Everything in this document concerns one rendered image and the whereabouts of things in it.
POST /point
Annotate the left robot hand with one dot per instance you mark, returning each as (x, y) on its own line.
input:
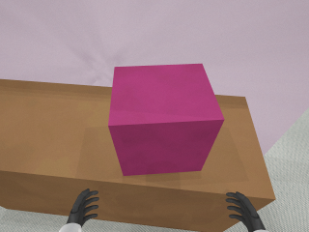
(79, 209)

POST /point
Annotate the carton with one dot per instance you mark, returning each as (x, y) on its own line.
(163, 118)

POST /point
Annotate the right robot hand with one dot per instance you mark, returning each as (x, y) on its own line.
(249, 217)

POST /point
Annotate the pedestal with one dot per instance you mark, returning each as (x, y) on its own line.
(55, 143)

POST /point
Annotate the left robot forearm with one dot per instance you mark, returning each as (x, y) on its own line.
(71, 227)

